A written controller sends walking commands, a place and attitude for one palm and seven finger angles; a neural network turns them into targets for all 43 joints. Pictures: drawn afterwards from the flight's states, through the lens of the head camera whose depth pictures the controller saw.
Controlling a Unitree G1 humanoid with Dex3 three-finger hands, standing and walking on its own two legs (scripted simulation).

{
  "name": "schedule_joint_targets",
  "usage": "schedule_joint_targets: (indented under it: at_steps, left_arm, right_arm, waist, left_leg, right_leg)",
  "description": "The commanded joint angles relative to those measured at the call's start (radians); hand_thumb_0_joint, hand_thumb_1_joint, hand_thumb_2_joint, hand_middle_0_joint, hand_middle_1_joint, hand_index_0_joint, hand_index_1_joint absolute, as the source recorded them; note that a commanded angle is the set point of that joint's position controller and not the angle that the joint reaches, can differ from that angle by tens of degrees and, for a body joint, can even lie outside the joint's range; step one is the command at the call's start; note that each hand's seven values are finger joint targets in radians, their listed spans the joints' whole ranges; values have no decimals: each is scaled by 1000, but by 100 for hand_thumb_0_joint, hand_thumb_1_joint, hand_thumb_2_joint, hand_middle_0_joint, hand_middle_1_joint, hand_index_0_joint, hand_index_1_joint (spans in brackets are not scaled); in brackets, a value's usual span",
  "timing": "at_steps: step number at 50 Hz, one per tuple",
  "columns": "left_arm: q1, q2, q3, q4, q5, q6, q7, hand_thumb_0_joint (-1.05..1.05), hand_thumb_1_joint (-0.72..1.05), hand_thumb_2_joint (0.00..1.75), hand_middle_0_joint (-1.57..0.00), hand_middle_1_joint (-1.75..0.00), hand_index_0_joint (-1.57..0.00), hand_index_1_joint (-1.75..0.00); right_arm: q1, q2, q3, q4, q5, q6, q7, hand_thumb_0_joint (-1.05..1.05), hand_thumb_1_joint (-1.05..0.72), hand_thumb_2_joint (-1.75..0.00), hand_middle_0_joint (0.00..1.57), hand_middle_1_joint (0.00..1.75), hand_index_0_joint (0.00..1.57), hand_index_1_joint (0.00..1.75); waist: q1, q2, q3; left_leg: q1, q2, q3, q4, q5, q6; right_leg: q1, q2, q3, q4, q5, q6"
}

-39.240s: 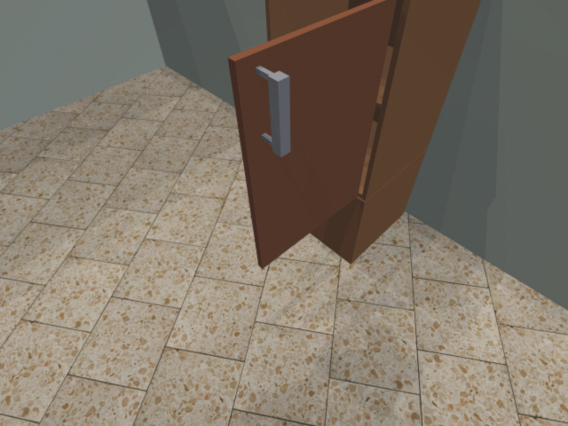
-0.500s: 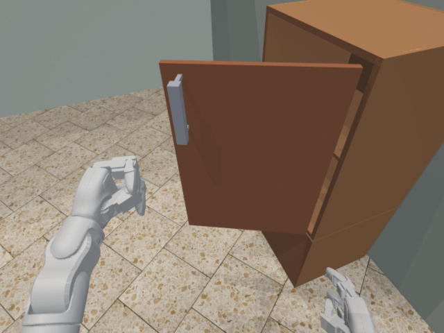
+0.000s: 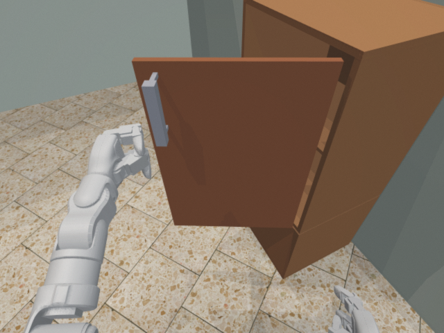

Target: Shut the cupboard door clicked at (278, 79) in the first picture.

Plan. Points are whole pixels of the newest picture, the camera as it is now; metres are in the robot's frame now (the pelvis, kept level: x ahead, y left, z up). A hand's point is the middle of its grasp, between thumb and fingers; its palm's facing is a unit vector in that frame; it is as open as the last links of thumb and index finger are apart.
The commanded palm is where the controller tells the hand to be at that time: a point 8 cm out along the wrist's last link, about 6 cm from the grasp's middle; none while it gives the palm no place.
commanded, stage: bring the fist close to the handle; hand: left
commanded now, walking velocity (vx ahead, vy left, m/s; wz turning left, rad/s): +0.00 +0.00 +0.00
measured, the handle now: (158, 110) +0.51 +0.18 +0.16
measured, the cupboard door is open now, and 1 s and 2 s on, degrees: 62 62 48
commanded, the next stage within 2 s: push the door shut along its arc in 0.62 s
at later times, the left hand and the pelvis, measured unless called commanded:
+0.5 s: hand (167, 137) +0.41 +0.13 +0.16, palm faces +0.05 -1.00 -0.01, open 3.1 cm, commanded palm +0.38 +0.18 +0.16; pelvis +0.01 +0.00 +0.00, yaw -2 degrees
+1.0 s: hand (165, 129) +0.43 +0.14 +0.17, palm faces -0.01 -1.00 -0.02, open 3.1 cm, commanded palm +0.42 +0.19 +0.16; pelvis +0.00 +0.00 +0.00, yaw +0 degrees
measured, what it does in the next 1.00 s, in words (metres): stands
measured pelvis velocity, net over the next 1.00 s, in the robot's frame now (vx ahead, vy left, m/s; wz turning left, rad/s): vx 0.00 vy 0.00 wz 0.00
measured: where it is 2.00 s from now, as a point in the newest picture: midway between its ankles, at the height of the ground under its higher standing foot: outside the picture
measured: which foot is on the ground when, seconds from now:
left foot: down 0.00-1.00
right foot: down 0.00-1.00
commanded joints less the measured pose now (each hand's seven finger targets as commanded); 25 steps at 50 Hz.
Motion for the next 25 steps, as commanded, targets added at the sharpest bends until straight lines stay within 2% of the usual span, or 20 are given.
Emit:
schedule_joint_targets:
  at_steps: [1, 3, 4, 5, 6, 8, 9, 11, 12, 14, 15, 16, 18, 20, 21, 22, 23, 24, 25]
  left_arm:
    - [-500, 127, 31, -161, 0, -85, 11, 0, 90, 90, -130, -150, -130, -150]
    - [-512, 172, 69, -110, 8, -92, 23, 0, 90, 90, -130, -150, -130, -150]
    - [-535, 136, 43, -109, 8, -94, 25, 0, 90, 90, -130, -150, -130, -150]
    - [-546, 131, 41, -72, 8, -93, 28, 0, 90, 90, -130, -150, -130, -150]
    - [-579, 143, 50, -54, 11, -97, 33, 0, 90, 90, -130, -150, -130, -150]
    - [-594, 165, 70, 29, 17, -98, 43, 0, 90, 90, -130, -150, -130, -150]
    - [-625, 169, 70, 45, 23, -104, 47, 0, 90, 90, -130, -150, -130, -150]
    - [-702, 146, 47, 80, 31, -120, 54, 0, 90, 90, -130, -150, -130, -150]
    - [-696, 153, 58, 75, 35, -131, 58, 0, 90, 90, -130, -150, -130, -150]
    - [-653, 171, 81, 74, 39, -154, 63, 0, 90, 90, -130, -150, -130, -150]
    - [-659, 132, 52, 71, 36, -162, 59, 0, 90, 90, -130, -150, -130, -150]
    - [-634, 153, 79, 85, 33, -168, 57, 0, 90, 90, -130, -150, -130, -150]
    - [-578, 211, 133, 98, 36, -179, 57, 0, 90, 90, -130, -150, -130, -150]
    - [-597, 163, 85, 48, 41, -186, 51, 0, 90, 90, -130, -150, -130, -150]
    - [-592, 149, 75, 31, 40, -188, 51, 0, 90, 90, -130, -150, -130, -150]
    - [-574, 151, 81, 28, 37, -184, 50, 0, 90, 90, -130, -150, -130, -150]
    - [-567, 190, 109, 32, 37, -185, 53, 0, 90, 90, -130, -150, -130, -150]
    - [-586, 150, 68, 10, 37, -183, 50, 0, 90, 90, -130, -150, -130, -150]
    - [-623, 136, 55, 4, 33, -180, 50, 0, 90, 90, -130, -150, -130, -150]
  right_arm:
    - [-101, -103, -46, -146, 3, -41, -2, 0, -90, -90, 20, 30, 20, 30]
    - [-89, -115, -51, -138, 0, -30, -1, 0, -90, -90, 20, 30, 20, 30]
    - [-90, -110, -51, -144, 1, -28, 1, 0, -90, -90, 20, 30, 20, 30]
    - [-84, -110, -51, -138, 2, -24, 2, 0, -90, -90, 20, 30, 20, 30]
    - [-77, -111, -54, -134, 2, -20, 3, 0, -90, -90, 20, 30, 20, 30]
    - [-62, -119, -54, -121, 0, -9, 4, 0, -90, -90, 20, 30, 20, 30]
    - [-59, -119, -55, -124, 1, -2, 3, 0, -90, -90, 20, 30, 20, 30]
    - [-46, -116, -59, -119, 0, 3, 5, 0, -90, -90, 20, 30, 20, 30]
    - [-41, -115, -62, -123, -1, 4, 7, 0, -90, -90, 20, 30, 20, 30]
    - [-33, -116, -65, -132, -5, 7, 13, 0, -90, -90, 20, 30, 20, 30]
    - [-32, -113, -66, -135, -5, 6, 17, 0, -90, -90, 20, 30, 20, 30]
    - [-22, -115, -69, -133, -5, 7, 19, 0, -90, -90, 20, 30, 20, 30]
    - [-16, -124, -72, -136, -8, 16, 20, 0, -90, -90, 20, 30, 20, 30]
    - [-25, -114, -72, -147, -3, 20, 24, 0, -90, -90, 20, 30, 20, 30]
    - [-25, -112, -76, -149, -2, 19, 26, 0, -90, -90, 20, 30, 20, 30]
    - [-25, -114, -77, -151, -2, 17, 26, 0, -90, -90, 20, 30, 20, 30]
    - [-22, -122, -77, -145, -2, 21, 22, 0, -90, -90, 20, 30, 20, 30]
    - [-32, -116, -75, -149, 0, 23, 21, 0, -90, -90, 20, 30, 20, 30]
    - [-32, -114, -76, -144, 3, 21, 19, 0, -90, -90, 20, 30, 20, 30]
  waist:
    - [-17, -14, -244]
    - [-7, -39, -253]
    - [-15, -29, -263]
    - [-17, -47, -254]
    - [-21, -39, -256]
    - [-23, -78, -222]
    - [-28, -72, -227]
    - [-40, -60, -242]
    - [-28, -29, -272]
    - [-10, -29, -322]
    - [-18, -32, -324]
    - [-9, -66, -330]
    - [5, -97, -325]
    - [-3, -48, -311]
    - [-4, -48, -316]
    - [-1, -58, -310]
    - [-1, -84, -299]
    - [-12, -56, -278]
    - [-26, -53, -266]
  left_leg:
    - [229, -35, -14, -35, 180, 40]
    - [215, -33, -15, -37, 182, 39]
    - [220, -34, -14, -36, 191, 41]
    - [211, -34, -14, -34, 187, 40]
    - [213, -33, -12, -33, 188, 40]
    - [178, -33, -13, -34, 161, 42]
    - [172, -32, -12, -36, 154, 42]
    - [180, -32, -11, -31, 156, 41]
    - [193, -33, -10, -25, 171, 40]
    - [196, -32, -8, -24, 213, 40]
    - [202, -34, -4, -20, 227, 42]
    - [194, -32, -3, -20, 233, 41]
    - [171, -34, 5, -23, 242, 46]
    - [177, -33, 13, -27, 246, 44]
    - [187, -34, 14, -24, 247, 45]
    - [187, -34, 14, -24, 240, 47]
    - [176, -33, 12, -27, 230, 48]
    - [180, -34, 15, -31, 225, 49]
    - [189, -35, 15, -28, 205, 50]
  right_leg:
    - [-97, 27, 3, -96, 315, -4]
    - [-79, 27, 4, -97, 309, -6]
    - [-84, 26, 4, -91, 325, -5]
    - [-90, 28, 2, -92, 324, -5]
    - [-95, 29, 5, -92, 326, -5]
    - [-105, 28, 7, -103, 297, -1]
    - [-108, 27, 10, -99, 289, -1]
    - [-120, 28, 12, -95, 292, -2]
    - [-112, 30, 13, -88, 304, -6]
    - [-68, 29, 10, -73, 352, -10]
    - [-70, 30, 11, -71, 380, -7]
    - [-59, 32, 8, -69, 392, -6]
    - [-29, 31, 12, -70, 421, -2]
    - [-40, 30, 13, -67, 431, -3]
    - [-43, 32, 12, -69, 434, -2]
    - [-47, 34, 13, -73, 430, -1]
    - [-38, 36, 12, -79, 414, -1]
    - [-54, 34, 14, -81, 414, 0]
    - [-78, 36, 15, -89, 392, 3]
